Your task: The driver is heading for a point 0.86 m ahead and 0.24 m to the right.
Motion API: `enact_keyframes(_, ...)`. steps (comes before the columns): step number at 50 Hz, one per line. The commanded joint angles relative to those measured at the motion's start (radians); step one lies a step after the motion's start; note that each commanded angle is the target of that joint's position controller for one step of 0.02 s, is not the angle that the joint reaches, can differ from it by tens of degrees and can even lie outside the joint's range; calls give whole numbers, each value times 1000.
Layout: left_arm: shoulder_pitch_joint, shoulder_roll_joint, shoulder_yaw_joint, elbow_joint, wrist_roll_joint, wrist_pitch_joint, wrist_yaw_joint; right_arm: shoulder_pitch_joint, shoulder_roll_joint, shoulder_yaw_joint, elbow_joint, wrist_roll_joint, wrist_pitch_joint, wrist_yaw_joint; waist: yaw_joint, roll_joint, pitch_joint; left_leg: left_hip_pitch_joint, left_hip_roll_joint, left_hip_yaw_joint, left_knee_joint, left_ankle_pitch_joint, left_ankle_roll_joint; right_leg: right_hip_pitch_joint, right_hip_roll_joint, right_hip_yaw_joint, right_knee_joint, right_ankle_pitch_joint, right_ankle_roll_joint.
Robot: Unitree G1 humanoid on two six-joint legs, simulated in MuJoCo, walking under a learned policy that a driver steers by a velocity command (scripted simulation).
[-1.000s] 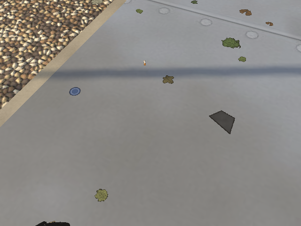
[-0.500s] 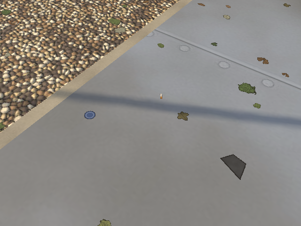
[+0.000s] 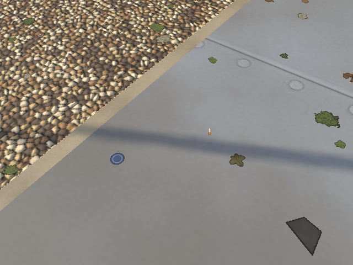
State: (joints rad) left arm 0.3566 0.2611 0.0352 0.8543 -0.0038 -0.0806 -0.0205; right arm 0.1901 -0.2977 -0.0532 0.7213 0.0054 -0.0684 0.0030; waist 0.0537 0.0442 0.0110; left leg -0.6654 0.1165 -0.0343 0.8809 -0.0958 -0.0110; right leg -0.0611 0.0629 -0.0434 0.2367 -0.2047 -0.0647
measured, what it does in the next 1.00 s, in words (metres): walks ahead, turning right: left foot, then right foot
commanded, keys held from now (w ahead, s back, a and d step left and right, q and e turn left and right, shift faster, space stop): w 0.40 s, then w+e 0.60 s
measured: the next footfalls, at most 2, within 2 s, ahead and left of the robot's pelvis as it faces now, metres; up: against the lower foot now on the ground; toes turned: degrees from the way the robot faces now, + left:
left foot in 0.22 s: +0.33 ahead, +0.14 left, +0.00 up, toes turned +1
right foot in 0.78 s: +0.61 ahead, -0.11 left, +0.00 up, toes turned -11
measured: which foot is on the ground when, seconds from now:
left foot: up 0.00-0.20, down 0.22-0.80, up 0.82-1.00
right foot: down 0.00-0.24, up 0.26-0.76, down 0.78-1.00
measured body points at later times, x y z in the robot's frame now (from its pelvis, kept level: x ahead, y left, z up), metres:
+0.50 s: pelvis +0.29 +0.06 +0.00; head +0.31 +0.06 +0.45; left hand +0.44 +0.33 -0.11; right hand +0.34 -0.22 -0.12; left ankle +0.29 +0.14 -0.75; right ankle +0.38 -0.12 -0.67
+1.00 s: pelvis +0.57 -0.04 +0.00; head +0.61 -0.06 +0.44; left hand +0.73 +0.21 -0.11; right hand +0.66 -0.34 -0.11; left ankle +0.67 +0.13 -0.67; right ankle +0.57 -0.10 -0.75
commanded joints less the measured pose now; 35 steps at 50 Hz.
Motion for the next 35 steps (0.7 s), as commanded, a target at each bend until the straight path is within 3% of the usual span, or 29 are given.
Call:
enact_keyframes(1, -32, 177, 40, -59, -7, -12, 15, -107, -19, 5, -87, 3, -22, 12, 2, -101, 58, 17, -19, 31, -200, 165, -6, -59, -228, 110, -130, 276, -134)
enact_keyframes(4, 35, 191, 43, -28, -16, -1, 20, -198, -19, 8, -115, 11, -31, 29, 32, -94, 79, 38, -44, 36, -312, 222, 8, 2, -262, 112, -122, 262, -134)
enact_keyframes(7, 54, 198, 50, -8, -21, 17, 25, -231, -41, 2, -135, 12, -35, 46, 14, -100, 78, 28, -58, 21, -371, 152, 45, 122, -310, 117, -62, 350, -114)
enact_keyframes(9, 40, 219, 57, -7, -18, 27, 29, -173, -75, -12, -123, 9, -33, 48, -33, -124, 26, 129, -94, 44, -376, 64, 76, 172, -317, 111, 35, 578, -94)
enact_keyframes(10, 24, 225, 59, -9, -16, 34, 31, -77, -105, -29, -98, 7, -31, 43, -90, -133, -41, 265, -126, 73, -388, 44, 100, 171, -296, 90, 160, 741, -79)
enact_keyframes(11, 19, 208, 50, -16, -10, 41, 35, 78, -147, -52, -53, 7, -27, 32, -167, -119, -144, 500, -125, 76, -392, 64, 132, 90, -247, 55, 359, 759, -48)
enact_keyframes(12, 43, 148, 25, -42, 19, 39, 38, 251, -221, -69, -23, -4, -19, 19, -209, 16, -302, 823, 80, -160, -343, 73, 196, -142, -182, 22, 688, 413, -17)
enact_keyframes(13, 186, 24, -10, -46, 5, 17, 24, 256, -261, -73, -6, -4, -22, 28, -111, 272, -421, 1095, 275, -663, -482, -201, 357, -515, 10, 93, 993, -352, 30)
enact_keyframes(14, 87, 148, 16, -40, -20, -4, 16, 236, -151, -47, -17, 8, -23, 28, -163, 143, -344, 1042, 243, -679, -563, -316, 312, -625, -43, 191, 1074, -370, 18)
enact_keyframes(15, -18, 187, 29, -77, -42, -18, 11, 161, -125, -36, -22, 7, -24, 24, -153, 93, -191, 906, 213, -521, -587, -260, 273, -673, -91, 160, 1064, -276, 7)
enact_keyframes(16, -68, 174, 25, -88, -36, -25, 15, 98, -117, -32, -27, 1, -25, 24, -122, -2, -114, 764, 177, -417, -611, -133, 256, -642, -140, 134, 1018, -185, 12)
enact_keyframes(17, -86, 166, 29, -89, -19, -23, 17, 56, -96, -26, -29, -7, -27, 26, -93, -16, -60, 658, 142, -337, -638, -31, 251, -612, -169, 126, 961, -129, 22)
enact_keyframes(18, -60, 155, 31, -84, -15, -14, 15, 36, -79, -21, -29, -18, -31, 26, -60, 12, -57, 593, 118, -289, -666, 19, 247, -552, -194, 134, 937, -91, 29)
enact_keyframes(21, -34, 108, 22, -72, -13, 18, 18, 29, -87, -25, -3, -7, -49, 26, -27, 21, -30, 499, 102, -182, -739, 80, 266, -523, -213, 118, 861, -49, 62)
enact_keyframes(24, -126, 101, 20, -99, -11, 28, 20, 53, -111, -33, 30, -16, -52, 13, -52, 6, 24, 496, 93, -84, -780, 97, 254, -604, -219, 127, 724, 103, 87)
enact_keyframes(29, -269, 76, 11, -141, -15, 13, -1, 92, -139, -35, 68, -13, -46, 0, -114, -6, 54, 543, 75, 67, -794, 119, 200, -563, -169, 82, 451, 334, 71)
enact_keyframes(32, -341, 74, 9, -181, -17, 12, -17, 135, -147, -39, 101, -4, -29, -2, -141, -15, 75, 671, 116, 97, -761, 150, 189, -615, -156, 73, 379, 309, 47)
enact_keyframes(35, -366, 85, 14, -220, -14, 13, -38, 137, -161, -46, 114, 5, -2, -10, -129, -3, 72, 790, 153, 120, -670, 322, 164, -638, -132, 36, 346, 170, 8)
